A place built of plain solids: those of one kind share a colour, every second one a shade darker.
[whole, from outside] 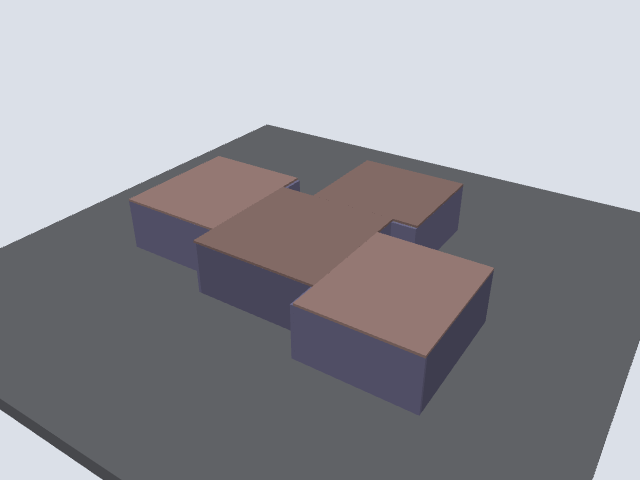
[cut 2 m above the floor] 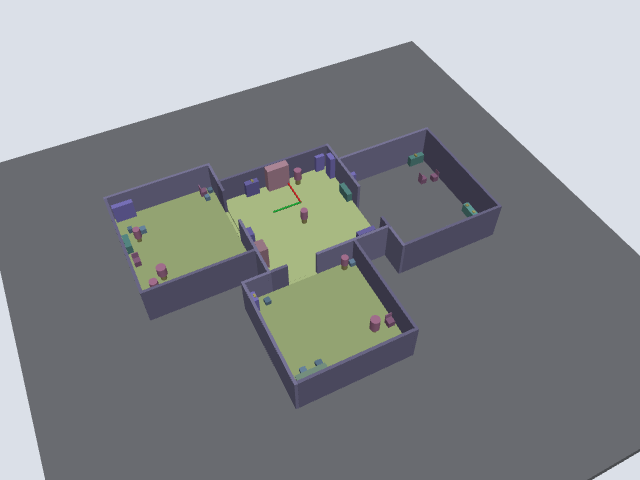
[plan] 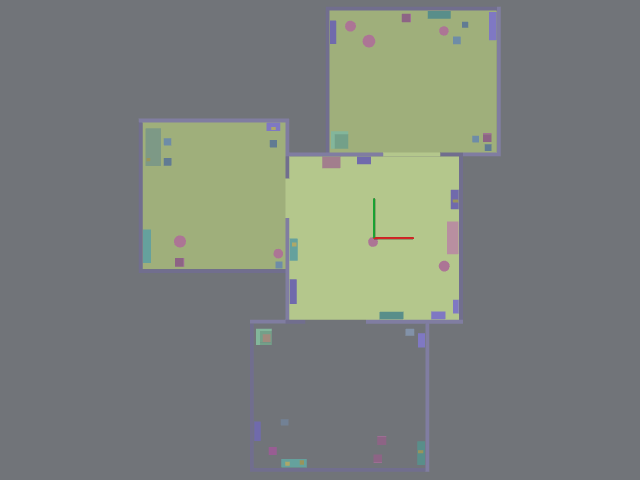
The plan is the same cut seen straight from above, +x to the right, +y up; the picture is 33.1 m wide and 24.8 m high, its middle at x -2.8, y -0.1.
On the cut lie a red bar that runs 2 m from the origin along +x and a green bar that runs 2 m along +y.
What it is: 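A storey of a house; a hub and three side rooms behind broad openings; the side rooms' floors lie 0.96 m, 0.162 m and not at all below the hub's; a bare drop, one riser, a flush line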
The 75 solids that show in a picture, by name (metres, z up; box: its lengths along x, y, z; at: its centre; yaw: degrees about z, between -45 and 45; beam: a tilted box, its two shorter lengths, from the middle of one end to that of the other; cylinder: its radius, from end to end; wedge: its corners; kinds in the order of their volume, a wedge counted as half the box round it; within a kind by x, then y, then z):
{
 "floor_1": {"box": [7.38, 7.58, 1.01], "at": [-8.27, 2.19, 0.46]},
 "floor_2": {"box": [0.2, 2.04, 1.01], "at": [-4.48, 2.06, 0.46]},
 "floor_3": {"box": [8.77, 8.44, 1.01], "at": [0.0, 0.0, 0.46]},
 "floor_4": {"box": [2.96, 0.2, 0.85], "at": [1.94, 4.32, 0.38]},
 "floor_5": {"box": [8.65, 7.34, 0.85], "at": [2.02, 8.09, 0.38]},
 "wall_1": {"box": [0.2, 7.58, 3.7], "at": [-12.06, 2.19, 1.8]},
 "wall_2": {"box": [7.58, 0.2, 3.7], "at": [-8.37, -1.7, 1.8]},
 "wall_3": {"box": [7.58, 0.2, 3.7], "at": [-8.37, 6.07, 1.8]},
 "wall_4": {"box": [0.2, 7.65, 3.7], "at": [-6.32, -8.25, 1.8]},
 "wall_5": {"box": [1.84, 0.2, 3.7], "at": [-5.5, -4.32, 1.8]},
 "wall_6": {"box": [0.2, 5.26, 3.7], "at": [-4.48, -1.59, 1.8]},
 "wall_7": {"box": [0.2, 1.14, 3.7], "at": [-4.48, 3.65, 1.8]},
 "wall_8": {"box": [0.2, 1.75, 3.7], "at": [-4.48, 5.3, 1.8]},
 "wall_9": {"box": [1.02, 0.2, 3.7], "at": [-4.07, -4.32, 1.8]},
 "wall_10": {"box": [0.2, 7.54, 3.7], "at": [-2.41, 8.19, 1.8]},
 "wall_11": {"box": [5.05, 0.2, 3.7], "at": [-2.06, 4.32, 1.8]},
 "wall_12": {"box": [8.87, 0.2, 3.7], "at": [-1.79, -11.98, 1.8]},
 "wall_13": {"box": [8.65, 0.2, 3.7], "at": [2.02, 11.86, 1.8]},
 "wall_14": {"box": [5.01, 0.2, 3.7], "at": [2.08, -4.32, 1.8]},
 "wall_15": {"box": [0.2, 7.65, 3.7], "at": [2.75, -8.25, 1.8]},
 "wall_16": {"box": [1.16, 0.2, 3.7], "at": [4.0, 4.32, 1.8]},
 "wall_17": {"box": [0.2, 8.44, 3.7], "at": [4.48, 0.0, 1.8]},
 "wall_18": {"box": [1.96, 0.2, 3.7], "at": [5.56, 4.32, 1.8]},
 "wall_19": {"box": [0.2, 7.54, 3.7], "at": [6.44, 8.19, 1.8]},
 "roof_1": {"box": [7.58, 7.98, 0.16], "at": [-8.37, 2.19, 3.73]},
 "roof_2": {"box": [9.27, 7.65, 0.16], "at": [-1.79, -8.25, 3.73]},
 "roof_3": {"box": [9.17, 8.84, 0.16], "at": [0.0, 0.0, 3.73]},
 "roof_4": {"box": [9.05, 7.54, 0.16], "at": [2.02, 8.19, 3.73]},
 "case_1": {"box": [0.34, 1.01, 1.69], "at": [-6.03, -9.98, 0.8]},
 "case_2": {"box": [0.72, 0.42, 1.22], "at": [-5.21, 5.74, 1.57]},
 "case_3": {"box": [0.36, 1.28, 2.04], "at": [-4.18, -2.77, 1.98]},
 "case_4": {"box": [0.32, 1.22, 1.07], "at": [-2.12, 10.63, 1.33]},
 "case_5": {"box": [0.73, 0.39, 1.63], "at": [-0.52, 4.01, 1.78]},
 "case_6": {"box": [0.36, 0.74, 1.29], "at": [2.45, -5.28, 0.59]},
 "case_7": {"box": [0.74, 0.4, 1.93], "at": [3.31, -4.0, 1.93]},
 "case_8": {"box": [0.41, 1.01, 1.21], "at": [4.16, 2.0, 1.57]},
 "case_9": {"box": [0.29, 0.71, 1.41], "at": [4.22, -3.54, 1.67]},
 "case_10": {"box": [0.39, 1.46, 1.42], "at": [6.12, 10.95, 1.51]},
 "wardrobe_1": {"box": [0.95, 0.6, 1.92], "at": [-2.21, 3.9, 1.93]},
 "wardrobe_2": {"box": [0.6, 1.69, 2.06], "at": [4.06, 0.01, 1.99]},
 "sideboard_1": {"box": [0.41, 1.74, 0.8], "at": [-11.74, -0.42, 1.37]},
 "sideboard_2": {"box": [0.42, 1.16, 0.77], "at": [-4.15, -0.6, 1.35]},
 "sideboard_3": {"box": [1.32, 0.44, 0.76], "at": [-4.14, -11.64, 0.33]},
 "sideboard_4": {"box": [1.24, 0.4, 0.73], "at": [0.9, -4.0, 1.33]},
 "sideboard_5": {"box": [0.41, 1.22, 0.83], "at": [2.42, -11.11, 0.36]},
 "sideboard_6": {"box": [1.2, 0.41, 0.7], "at": [3.36, 11.53, 1.15]},
 "bush_1": {"cylinder": 0.31, "from": [-10.04, -0.17, 1.28], "to": [-10.04, -0.17, 2.18]},
 "bush_2": {"cylinder": 0.25, "from": [-4.96, -0.8, 1.44], "to": [-4.96, -0.8, 2.1]},
 "bush_3": {"cylinder": 0.28, "from": [-1.22, 10.95, 1.17], "to": [-1.22, 10.95, 2.07]},
 "bush_4": {"cylinder": 0.33, "from": [-0.27, 10.17, 1.32], "to": [-0.27, 10.17, 1.98]},
 "bush_5": {"cylinder": 0.25, "from": [-0.06, -0.2, 1.42], "to": [-0.06, -0.2, 2.17]},
 "bush_6": {"cylinder": 0.25, "from": [3.6, 10.7, 1.21], "to": [3.6, 10.7, 2.0]},
 "bush_7": {"cylinder": 0.28, "from": [3.62, -1.45, 1.5], "to": [3.62, -1.45, 2.33]},
 "armchair_1": {"box": [0.21, 0.84, 0.88], "at": [-6.0, -5.1, 0.39]},
 "armchair_2": {"box": [0.61, 0.6, 0.51], "at": [-5.59, -5.1, 0.21]},
 "armchair_3": {"box": [0.19, 0.91, 0.89], "at": [-2.13, 5.07, 1.25]},
 "armchair_4": {"box": [0.7, 0.6, 0.46], "at": [-1.69, 5.07, 1.03]},
 "chair_1": {"box": [0.43, 0.46, 0.45], "at": [-10.08, -1.26, 1.19]},
 "chair_2": {"box": [0.44, 0.4, 0.5], "at": [0.18, -11.38, 0.2]},
 "chair_3": {"box": [0.47, 0.42, 0.51], "at": [0.39, -10.48, 0.2]},
 "chair_4": {"box": [0.47, 0.04, 0.93], "at": [0.39, -10.25, 0.41]},
 "chair_5": {"box": [0.43, 0.45, 0.45], "at": [1.64, 11.37, 1.02]},
 "chair_6": {"box": [0.44, 0.41, 0.44], "at": [5.84, 5.17, 1.02]},
 "basket_1": {"box": [0.39, 0.39, 0.32], "at": [-10.68, 4.97, 1.12]},
 "basket_2": {"box": [0.41, 0.41, 0.32], "at": [-10.67, 3.94, 1.13]},
 "basket_3": {"box": [0.39, 0.39, 0.32], "at": [-5.21, 4.87, 1.12]},
 "basket_4": {"box": [0.36, 0.36, 0.36], "at": [-4.92, -1.39, 1.15]},
 "basket_5": {"box": [0.41, 0.41, 0.4], "at": [4.27, 10.22, 1.0]},
 "basket_6": {"box": [0.34, 0.34, 0.38], "at": [5.24, 5.11, 0.99]},
 "basket_7": {"box": [0.35, 0.35, 0.3], "at": [5.89, 4.67, 0.95]},
 "toybox_1": {"box": [0.41, 0.32, 0.36], "at": [-4.63, -9.52, 0.13]},
 "toybox_2": {"box": [0.45, 0.37, 0.34], "at": [1.84, -4.87, 0.12]},
 "pouf_1": {"box": [0.41, 0.42, 0.49], "at": [-5.24, -11.0, 0.2]},
 "table_1": {"box": [0.8, 1.96, 0.04], "at": [-11.41, 4.7, 1.67]},
 "cushion_1": {"box": [0.4, 0.4, 0.16], "at": [-5.55, -5.17, 0.54]}
}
